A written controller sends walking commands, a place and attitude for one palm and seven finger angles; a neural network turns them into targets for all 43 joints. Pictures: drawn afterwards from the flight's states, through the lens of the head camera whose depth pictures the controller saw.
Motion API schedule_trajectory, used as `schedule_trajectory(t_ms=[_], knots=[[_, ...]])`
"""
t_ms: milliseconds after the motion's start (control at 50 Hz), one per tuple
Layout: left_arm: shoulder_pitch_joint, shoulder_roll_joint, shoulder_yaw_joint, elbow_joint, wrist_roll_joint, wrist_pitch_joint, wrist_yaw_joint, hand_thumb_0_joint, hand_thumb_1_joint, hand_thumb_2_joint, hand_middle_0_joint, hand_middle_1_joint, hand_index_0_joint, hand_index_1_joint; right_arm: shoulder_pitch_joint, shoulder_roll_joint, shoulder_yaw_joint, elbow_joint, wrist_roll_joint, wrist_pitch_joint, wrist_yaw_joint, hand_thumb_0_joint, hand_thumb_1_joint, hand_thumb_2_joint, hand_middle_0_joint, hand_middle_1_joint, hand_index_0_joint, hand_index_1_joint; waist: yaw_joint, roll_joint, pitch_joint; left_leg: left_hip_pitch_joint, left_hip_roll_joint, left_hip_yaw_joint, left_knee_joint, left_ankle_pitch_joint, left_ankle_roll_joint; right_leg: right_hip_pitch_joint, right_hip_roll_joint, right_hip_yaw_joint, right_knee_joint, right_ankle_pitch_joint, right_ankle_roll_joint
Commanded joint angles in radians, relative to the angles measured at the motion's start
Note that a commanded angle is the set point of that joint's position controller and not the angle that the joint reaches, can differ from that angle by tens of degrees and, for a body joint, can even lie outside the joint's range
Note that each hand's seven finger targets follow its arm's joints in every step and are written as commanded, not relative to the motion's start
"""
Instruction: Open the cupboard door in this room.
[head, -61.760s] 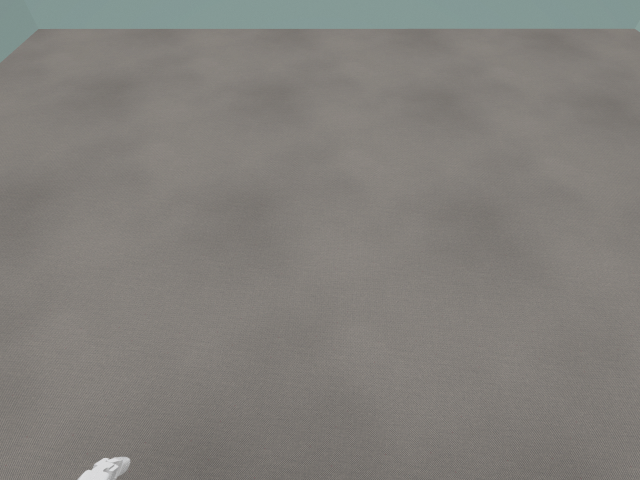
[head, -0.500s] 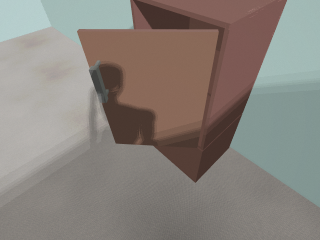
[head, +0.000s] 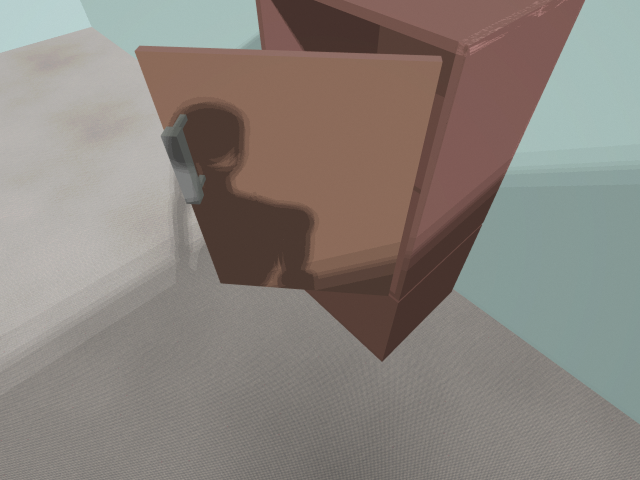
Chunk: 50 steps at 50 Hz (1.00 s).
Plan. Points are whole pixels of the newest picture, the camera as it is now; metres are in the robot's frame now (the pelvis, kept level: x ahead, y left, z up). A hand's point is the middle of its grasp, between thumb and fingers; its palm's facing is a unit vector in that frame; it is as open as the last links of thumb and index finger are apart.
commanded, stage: come to a stop and stand still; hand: left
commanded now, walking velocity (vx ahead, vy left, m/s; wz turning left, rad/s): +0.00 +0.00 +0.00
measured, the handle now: (188, 160) +0.58 +0.26 +0.06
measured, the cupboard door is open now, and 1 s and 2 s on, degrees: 41 41 41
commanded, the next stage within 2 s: look again from close up in 0.44 s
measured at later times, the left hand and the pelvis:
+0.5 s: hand out of the picture +0.04 +0.18 -0.17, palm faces +0.02 -0.98 -0.22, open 7.4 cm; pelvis +0.02 +0.00 +0.00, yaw +0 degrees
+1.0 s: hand out of the picture +0.03 +0.18 -0.17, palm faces +0.02 -0.98 -0.21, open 7.4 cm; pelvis +0.01 +0.00 +0.00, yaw +0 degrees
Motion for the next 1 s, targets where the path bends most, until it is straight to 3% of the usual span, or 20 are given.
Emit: schedule_trajectory(t_ms=[0,20,80,200,320,980], knots=[[0.056,0.108,0.020,-0.030,-0.002,-0.012,0.006,0.000,0.900,0.900,-0.200,-0.300,-0.200,-0.300,0.073,-0.103,-0.014,-0.013,0.001,-0.010,-0.006,0.000,-0.900,-0.900,0.200,0.300,0.200,0.300,-0.003,-0.024,0.003,-0.029,0.098,-0.077,-0.067,0.160,0.026,0.034,-0.137,0.130,-0.068,0.232,-0.010],[0.053,0.108,0.021,-0.031,0.000,-0.010,0.006,0.000,0.900,0.900,-0.200,-0.300,-0.200,-0.300,0.067,-0.099,-0.014,-0.011,0.001,-0.010,-0.006,0.000,-0.900,-0.900,0.200,0.300,0.200,0.300,-0.002,-0.014,0.024,-0.030,0.099,-0.076,-0.071,0.167,0.027,0.026,-0.135,0.128,-0.069,0.236,-0.010],[0.045,0.121,0.024,-0.035,-0.001,-0.012,0.006,0.000,0.900,0.900,-0.200,-0.300,-0.200,-0.300,0.056,-0.118,-0.017,-0.018,0.001,-0.012,-0.007,0.000,-0.900,-0.900,0.200,0.300,0.200,0.300,-0.002,-0.033,0.001,-0.016,0.100,-0.078,-0.069,0.189,0.027,0.043,-0.138,0.131,-0.064,0.266,-0.010],[0.029,0.136,0.028,-0.041,-0.001,-0.011,0.004,0.000,0.900,0.900,-0.200,-0.300,-0.200,-0.300,0.032,-0.138,-0.017,-0.022,0.000,-0.014,-0.008,0.000,-0.900,-0.900,0.200,0.300,0.200,0.300,0.000,-0.008,-0.025,0.009,0.107,-0.082,-0.073,0.237,0.028,0.061,-0.141,0.122,-0.055,0.293,-0.012],[0.015,0.148,0.032,-0.045,0.001,-0.011,0.004,0.000,0.900,0.900,-0.200,-0.300,-0.200,-0.300,0.014,-0.143,-0.020,-0.025,-0.001,-0.014,-0.009,0.000,-0.900,-0.900,0.200,0.300,0.200,0.300,0.003,-0.020,-0.012,0.014,0.109,-0.079,-0.073,0.272,0.027,0.069,-0.142,0.115,-0.053,0.337,-0.011],[0.023,0.151,0.031,-0.042,-0.002,-0.011,0.003,0.000,0.900,0.900,-0.200,-0.300,-0.200,-0.300,0.023,-0.143,-0.019,-0.006,0.000,-0.010,-0.007,0.000,-0.900,-0.900,0.200,0.300,0.200,0.300,0.005,-0.025,-0.013,0.012,0.104,-0.086,-0.092,0.191,0.022,0.071,-0.147,0.128,-0.096,0.260,-0.011]])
